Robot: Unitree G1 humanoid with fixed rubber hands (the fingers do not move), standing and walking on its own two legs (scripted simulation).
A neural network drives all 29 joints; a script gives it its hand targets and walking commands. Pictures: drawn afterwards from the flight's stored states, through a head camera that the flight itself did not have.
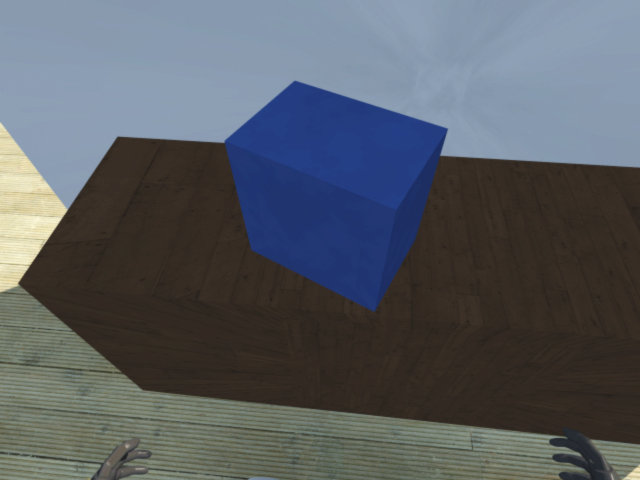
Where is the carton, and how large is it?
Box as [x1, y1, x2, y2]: [224, 81, 447, 311]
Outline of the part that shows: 294,81 224,141 251,249 374,311 415,238 447,128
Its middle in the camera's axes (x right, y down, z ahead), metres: +0.03 -0.08 +0.66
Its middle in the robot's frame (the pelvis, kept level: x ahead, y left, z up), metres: +0.55 +0.02 -0.01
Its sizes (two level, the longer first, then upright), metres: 0.264 0.184 0.259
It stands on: a pedestal, 0.62 m high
